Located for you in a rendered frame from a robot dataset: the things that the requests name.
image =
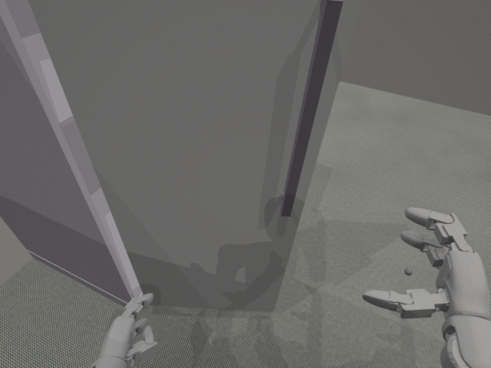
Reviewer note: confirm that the fridge door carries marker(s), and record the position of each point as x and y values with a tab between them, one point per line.
188	110

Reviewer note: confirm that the right robot hand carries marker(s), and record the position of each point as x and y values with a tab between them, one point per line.
461	272

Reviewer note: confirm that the left robot hand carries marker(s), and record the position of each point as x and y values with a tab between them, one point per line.
123	332

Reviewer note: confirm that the right robot forearm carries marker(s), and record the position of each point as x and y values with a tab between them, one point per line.
468	342

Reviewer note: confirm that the handle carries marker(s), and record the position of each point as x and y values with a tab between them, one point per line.
328	22

